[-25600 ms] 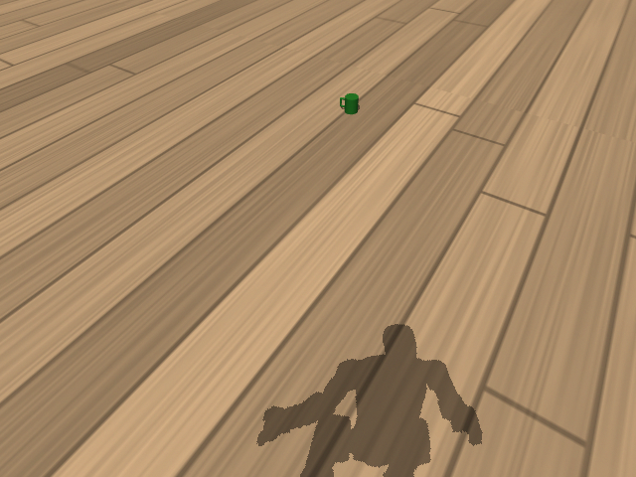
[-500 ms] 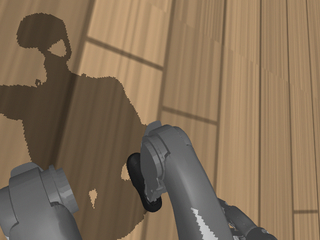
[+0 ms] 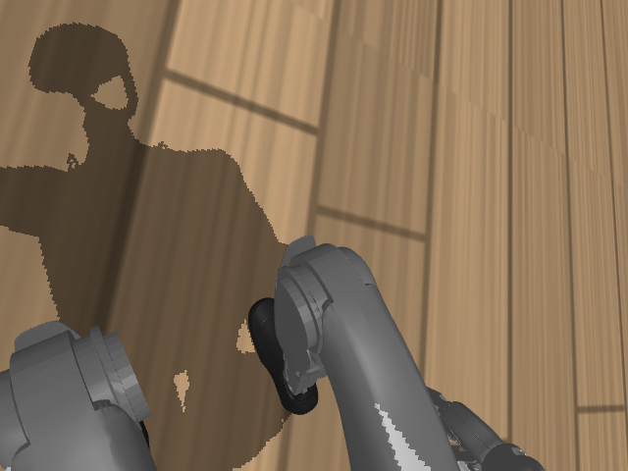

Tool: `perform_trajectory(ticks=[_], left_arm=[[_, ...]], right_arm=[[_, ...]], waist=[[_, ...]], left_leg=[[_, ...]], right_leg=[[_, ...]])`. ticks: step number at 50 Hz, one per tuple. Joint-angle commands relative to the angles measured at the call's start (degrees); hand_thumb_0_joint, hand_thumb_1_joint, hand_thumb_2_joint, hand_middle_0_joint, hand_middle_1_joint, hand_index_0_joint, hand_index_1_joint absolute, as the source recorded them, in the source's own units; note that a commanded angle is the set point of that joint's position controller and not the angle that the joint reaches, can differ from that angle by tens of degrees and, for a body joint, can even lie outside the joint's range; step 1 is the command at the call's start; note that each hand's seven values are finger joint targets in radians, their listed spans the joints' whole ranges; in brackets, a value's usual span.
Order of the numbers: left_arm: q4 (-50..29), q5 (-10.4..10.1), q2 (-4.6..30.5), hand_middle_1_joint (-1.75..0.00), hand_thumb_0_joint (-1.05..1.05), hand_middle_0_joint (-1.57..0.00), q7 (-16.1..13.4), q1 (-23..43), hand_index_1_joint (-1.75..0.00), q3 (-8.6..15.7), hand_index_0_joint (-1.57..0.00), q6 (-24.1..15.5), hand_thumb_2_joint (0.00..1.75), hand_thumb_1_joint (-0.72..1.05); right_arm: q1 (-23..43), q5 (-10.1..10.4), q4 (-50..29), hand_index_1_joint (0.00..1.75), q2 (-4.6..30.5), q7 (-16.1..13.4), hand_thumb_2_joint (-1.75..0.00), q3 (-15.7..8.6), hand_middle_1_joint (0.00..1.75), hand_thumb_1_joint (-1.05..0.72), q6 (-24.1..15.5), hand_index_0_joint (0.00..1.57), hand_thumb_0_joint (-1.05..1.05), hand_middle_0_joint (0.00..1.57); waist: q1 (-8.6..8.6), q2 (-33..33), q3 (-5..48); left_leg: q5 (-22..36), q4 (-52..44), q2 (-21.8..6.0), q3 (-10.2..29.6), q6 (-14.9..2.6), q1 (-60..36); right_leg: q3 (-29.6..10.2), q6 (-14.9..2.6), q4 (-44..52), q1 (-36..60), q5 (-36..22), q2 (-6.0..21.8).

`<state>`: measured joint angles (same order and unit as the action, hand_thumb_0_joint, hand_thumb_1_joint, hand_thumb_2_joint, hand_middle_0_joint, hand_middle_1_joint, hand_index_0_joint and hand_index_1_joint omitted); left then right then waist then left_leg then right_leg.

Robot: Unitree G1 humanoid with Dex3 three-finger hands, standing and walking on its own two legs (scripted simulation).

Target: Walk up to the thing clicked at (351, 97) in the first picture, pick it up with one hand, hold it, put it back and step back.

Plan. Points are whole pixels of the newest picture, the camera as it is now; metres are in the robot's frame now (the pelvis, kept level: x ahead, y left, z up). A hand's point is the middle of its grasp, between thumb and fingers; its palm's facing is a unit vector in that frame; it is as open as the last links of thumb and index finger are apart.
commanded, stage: close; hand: left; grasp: from above
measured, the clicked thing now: out of the picture +0.47 +0.40 -0.26
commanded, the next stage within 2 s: settle in 0.98 s
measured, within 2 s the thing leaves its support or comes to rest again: leaves its support in 1.36 s
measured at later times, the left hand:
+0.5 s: hand out of the picture +0.45 +0.39 -0.23, palm faces -0.43 -0.14 -0.89, open 11.3 cm
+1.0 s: hand out of the picture +0.46 +0.39 -0.23, palm faces -0.44 -0.14 -0.89, open 11.3 cm
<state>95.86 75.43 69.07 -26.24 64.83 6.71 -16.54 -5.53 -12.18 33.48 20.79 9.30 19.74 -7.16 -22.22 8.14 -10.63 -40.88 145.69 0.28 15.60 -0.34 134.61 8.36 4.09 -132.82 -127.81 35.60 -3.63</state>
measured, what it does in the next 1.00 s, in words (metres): stands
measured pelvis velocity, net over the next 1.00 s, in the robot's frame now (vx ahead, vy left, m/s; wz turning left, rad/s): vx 0.00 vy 0.00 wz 0.00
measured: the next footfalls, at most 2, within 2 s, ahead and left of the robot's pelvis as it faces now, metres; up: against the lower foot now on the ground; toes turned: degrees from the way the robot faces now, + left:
none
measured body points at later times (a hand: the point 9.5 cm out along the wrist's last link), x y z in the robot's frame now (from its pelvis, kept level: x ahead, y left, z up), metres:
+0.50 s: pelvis +0.00 +0.00 +0.00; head +0.27 +0.15 +0.32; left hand +0.47 +0.40 -0.18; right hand +0.07 -0.26 -0.04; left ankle +0.06 +0.12 -0.28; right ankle +0.13 -0.13 -0.27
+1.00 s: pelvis +0.00 +0.00 +0.00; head +0.28 +0.14 +0.32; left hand +0.48 +0.40 -0.18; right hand +0.06 -0.26 -0.05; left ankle +0.06 +0.12 -0.28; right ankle +0.13 -0.13 -0.27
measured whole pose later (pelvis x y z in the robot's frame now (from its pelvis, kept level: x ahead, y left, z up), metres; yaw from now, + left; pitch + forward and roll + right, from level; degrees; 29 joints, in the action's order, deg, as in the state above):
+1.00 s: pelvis +0.00 +0.00 +0.00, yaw +0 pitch +27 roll -16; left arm 95.4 75.3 70.3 -25.9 65.5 6.4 -16.8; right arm -5.8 -12.5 33.0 21.6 8.6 20.3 -7.6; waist -22.4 8.4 -11.8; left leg -40.5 145.8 0.2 15.7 -0.3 134.6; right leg 8.5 4.4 -132.8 -127.8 35.0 -3.3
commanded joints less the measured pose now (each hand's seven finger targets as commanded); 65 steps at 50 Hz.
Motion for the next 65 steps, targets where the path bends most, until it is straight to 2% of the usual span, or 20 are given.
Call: perform_trajectory(ticks=[1, 3, 8, 19, 22, 24, 30, 35, 39, 40, 42, 43, 45, 47, 48, 54, 58, 62, 63, 65], left_arm=[[-7.09, -0.83, 13.44, -1.21, 0.0, -0.23, -1.85, 12.0, -1.16, 0.6, -0.28, -0.31, 0.99, -0.18], [-9.4, -1.14, 13.48, -1.18, 0.0, -0.23, -1.9, 13.18, -1.13, 0.48, -0.28, -0.9, 0.96, -0.18], [-9.88, -0.89, 15.12, -1.18, 0.0, -0.27, -2.75, 13.9, -1.13, 0.8, -0.32, -1.63, 0.97, -0.12], [-7.0, -0.39, 12.52, -1.19, 0.0, -0.34, -4.28, 13.5, -1.14, -0.67, -0.39, -1.12, 0.97, -0.02], [-7.33, -0.33, 13.98, -1.16, 0.0, -0.4, -4.72, 14.04, -1.11, -0.08, -0.45, -1.01, 0.96, 0.05], [-5.28, 0.01, 12.88, -1.17, 0.0, -0.41, -4.27, 12.69, -1.11, -0.75, -0.46, -0.32, 0.95, 0.07], [-8.12, -0.62, 14.65, -1.17, 0.0, -0.46, -4.23, 14.7, -1.11, 0.75, -0.51, -0.32, 0.95, 0.15], [-6.07, -0.69, 13.03, -1.18, 0.0, -0.51, -3.31, 13.16, -1.12, -0.5, -0.56, 0.19, 0.97, 0.2], [-8.95, -0.89, 15.21, -1.16, 0.0, -0.54, -3.38, 14.6, -1.1, 0.99, -0.59, -0.34, 0.96, 0.24], [-6.61, -0.82, 13.55, -1.16, 0.0, -0.54, -3.09, 13.08, -1.11, -0.03, -0.59, -0.12, 0.96, 0.23], [-8.21, -0.76, 14.27, -1.18, 0.0, -0.54, -2.77, 13.89, -1.12, 0.41, -0.59, -0.06, 0.98, 0.25], [-6.27, -1.26, 13.83, -1.17, 0.0, -0.53, -2.57, 12.56, -1.11, 0.28, -0.58, 0.3, 0.95, 0.23], [-10.28, -1.36, 16.43, -1.16, 0.0, -0.54, -2.68, 14.89, -1.11, 1.39, -0.59, -0.14, 0.97, 0.25], [-8.42, -1.36, 15.56, -1.16, 0.0, -0.57, -2.44, 13.59, -1.11, 0.57, -0.62, 0.26, 0.98, 0.28], [-9.18, -1.39, 15.69, -1.17, 0.0, -0.58, -2.28, 13.99, -1.12, 0.97, -0.63, 0.14, 1.0, 0.3], [-8.36, -1.78, 16.24, -1.17, 0.0, -0.63, -1.41, 12.67, -1.13, 1.3, -0.68, -0.62, 1.03, 0.35], [-10.87, -1.44, 16.48, -1.18, 0.0, -0.54, -0.85, 13.74, -1.13, 0.95, -0.59, -0.64, 1.0, 0.17], [-11.98, -1.47, 16.92, -1.17, 0.0, -0.52, -0.15, 13.92, -1.13, 1.5, -0.56, 0.14, 1.03, 0.12], [-13.97, -1.56, 17.92, -1.17, 0.0, -0.52, -0.25, 14.88, -1.13, 2.66, -0.57, 0.04, 1.03, 0.14], [-14.38, -1.71, 17.57, -1.16, 0.0, -0.53, -0.07, 14.1, -1.12, 2.71, -0.57, 0.34, 1.02, 0.14]], right_arm=[[-11.27, -0.1, 1.05, 0.3, 19.35, -0.85, -0.9, -6.26, 0.3, -0.9, 0.25, 0.2, 0.0, 0.2], [-11.45, -0.22, 1.13, 0.3, 20.09, -0.89, -0.9, -6.29, 0.3, -0.9, 0.4, 0.2, 0.0, 0.2], [-11.2, -0.23, 0.52, 0.3, 19.58, -1.24, -0.9, -5.84, 0.3, -0.9, 0.62, 0.2, 0.0, 0.2], [-10.86, -0.43, 1.37, 0.3, 19.95, -1.39, -0.9, -5.94, 0.3, -0.9, -0.04, 0.2, 0.0, 0.2], [-10.35, -0.48, 1.06, 0.3, 19.51, -1.33, -0.9, -5.82, 0.3, -0.9, -0.1, 0.2, 0.0, 0.2], [-10.85, -0.39, 1.25, 0.3, 19.48, -1.11, -0.9, -5.83, 0.3, -0.9, -0.31, 0.2, 0.0, 0.2], [-10.09, -0.35, 0.54, 0.3, 20.27, -1.05, -0.9, -6.13, 0.3, -0.9, -0.45, 0.2, 0.0, 0.2], [-11.32, -0.25, 1.37, 0.3, 19.63, -0.92, -0.9, -5.88, 0.3, -0.9, -0.8, 0.2, 0.0, 0.2], [-10.89, -0.3, 0.65, 0.3, 20.64, -1.04, -0.9, -6.03, 0.3, -0.9, -0.55, 0.2, 0.0, 0.2], [-11.02, -0.24, 0.93, 0.3, 20.18, -1.07, -0.9, -6.06, 0.3, -0.9, -0.65, 0.2, 0.0, 0.2], [-11.48, -0.34, 1.41, 0.3, 20.05, -1.05, -0.9, -5.81, 0.3, -0.9, -0.65, 0.2, 0.0, 0.2], [-11.72, -0.31, 1.64, 0.3, 19.01, -1.05, -0.9, -5.06, 0.3, -0.9, -0.61, 0.2, 0.0, 0.2], [-11.2, -0.23, 0.18, 0.3, 20.34, -1.32, -0.9, -5.71, 0.3, -0.9, -0.47, 0.2, 0.0, 0.2], [-11.4, -0.28, 0.44, 0.3, 20.23, -1.53, -0.9, -5.57, 0.3, -0.9, -0.31, 0.2, 0.0, 0.2], [-11.48, -0.21, 0.49, 0.3, 20.74, -1.58, -0.9, -5.74, 0.3, -0.9, -0.27, 0.2, 0.0, 0.2], [-11.28, -0.46, 0.52, 0.3, 20.41, -1.87, -0.9, -5.36, 0.3, -0.9, 0.44, 0.2, 0.0, 0.2], [-11.32, -0.18, 0.09, 0.3, 20.37, -2.01, -0.9, -5.66, 0.3, -0.91, 0.42, 0.2, 0.0, 0.2], [-11.45, -0.21, -0.13, 0.3, 20.37, -2.12, -0.9, -6.01, 0.3, -0.91, 0.91, 0.2, 0.0, 0.2], [-11.1, -0.24, -0.44, 0.3, 20.87, -2.15, -0.9, -6.26, 0.3, -0.91, 1.15, 0.2, 0.0, 0.2], [-10.62, -0.05, -0.73, 0.3, 20.32, -2.18, -0.9, -6.47, 0.3, -0.91, 1.44, 0.2, 0.0, 0.2]], waist=[[-3.25, -33.69, 34.96], [-3.91, -32.34, 34.57], [-3.31, -31.86, 36.84], [-4.19, -32.84, 33.51], [-3.72, -33.66, 35.24], [-3.63, -32.39, 34.03], [-3.74, -33.57, 34.99], [-4.01, -32.73, 33.69], [-3.85, -33.83, 35.11], [-3.9, -33.23, 34.37], [-4.14, -34.1, 34.9], [-3.88, -32.77, 34.98], [-3.71, -32.72, 36.28], [-3.54, -31.91, 35.79], [-4.1, -32.53, 35.02], [-3.37, -31.66, 35.34], [-3.43, -33.67, 35.45], [-2.83, -35.13, 37.36], [-2.8, -35.42, 38.07], [-1.55, -35.96, 38.3]], left_leg=[[14.36, -16.29, -2.95, -4.82, 0.61, -31.8], [14.53, -15.96, -2.89, -4.68, 0.61, -30.63], [14.12, -15.72, -2.67, -5.34, -0.04, -29.98], [13.81, -15.94, -2.95, -4.4, 0.7, -30.56], [13.3, -16.79, -3.02, -4.53, 0.56, -30.78], [13.23, -16.34, -2.94, -4.41, 0.59, -30.46], [13.62, -16.5, -3.11, -4.27, 0.82, -30.8], [11.65, -16.33, -2.96, -4.56, 0.44, -30.17], [14.74, -16.39, -3.13, -3.92, 1.0, -31.63], [14.17, -16.32, -3.04, -4.09, 0.9, -31.6], [15.55, -15.5, -3.05, -4.76, 0.75, -31.36], [15.08, -15.22, -2.98, -4.95, 0.46, -30.37], [15.13, -15.26, -2.83, -5.48, 0.24, -29.6], [14.55, -15.33, -2.78, -5.84, 0.09, -29.36], [15.2, -15.08, -2.75, -5.52, 0.31, -29.21], [14.31, -15.45, -2.98, -4.93, 0.5, -29.5], [14.06, -15.75, -2.95, -5.18, 0.43, -30.44], [15.22, -16.05, -3.05, -4.75, 0.86, -32.38], [16.38, -15.84, -3.07, -4.86, 0.99, -32.54], [15.57, -16.18, -2.79, -5.33, 1.0, -32.19]], right_leg=[[7.06, -5.23, 9.67, 16.96, -11.39, -0.83], [7.3, -5.11, 9.94, 17.2, -11.84, -0.75], [7.2, -4.85, 10.14, 20.14, -12.45, -1.13], [7.92, -5.1, 9.25, 15.88, -12.12, -0.77], [7.75, -4.84, 9.55, 18.03, -12.16, -0.93], [7.71, -5.05, 9.14, 16.27, -11.7, -0.8], [7.73, -4.98, 9.51, 16.46, -11.93, -0.62], [7.28, -4.98, 9.59, 16.15, -10.44, -0.71], [7.58, -5.09, 9.31, 16.24, -12.25, -0.23], [7.43, -5.19, 9.2, 16.07, -11.74, -0.44], [7.2, -5.06, 9.53, 17.03, -12.87, -0.59], [7.01, -5.0, 9.75, 18.01, -12.62, -0.7], [6.94, -4.95, 10.39, 19.72, -13.21, -0.58], [6.87, -5.01, 10.56, 19.96, -12.84, -0.8], [7.15, -5.11, 10.33, 18.9, -13.26, -0.58], [7.48, -5.27, 10.25, 19.15, -11.9, -0.6], [7.08, -5.12, 10.24, 18.38, -11.77, -0.64], [7.37, -5.57, 9.96, 17.76, -12.25, -0.57], [7.5, -5.53, 10.24, 18.23, -13.18, -0.48], [7.21, -5.82, 10.28, 18.35, -12.62, -0.5]])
